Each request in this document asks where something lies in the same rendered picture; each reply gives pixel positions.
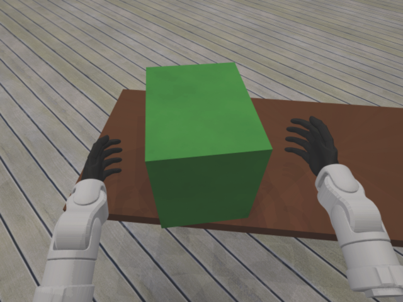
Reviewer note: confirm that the left robot hand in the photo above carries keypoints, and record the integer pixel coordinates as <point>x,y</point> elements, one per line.
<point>95,164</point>

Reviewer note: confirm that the table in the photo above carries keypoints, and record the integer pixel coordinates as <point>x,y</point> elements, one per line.
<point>369,140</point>

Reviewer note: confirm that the robot left forearm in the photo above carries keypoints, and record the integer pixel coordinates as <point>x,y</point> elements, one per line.
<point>68,273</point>

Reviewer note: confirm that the carton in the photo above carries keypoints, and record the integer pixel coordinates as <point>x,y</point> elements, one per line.
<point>206,150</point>

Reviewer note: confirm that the robot right forearm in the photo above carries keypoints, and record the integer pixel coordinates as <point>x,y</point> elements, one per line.
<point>373,266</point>

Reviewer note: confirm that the right robot hand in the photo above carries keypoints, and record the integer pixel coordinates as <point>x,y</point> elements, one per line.
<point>320,145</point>

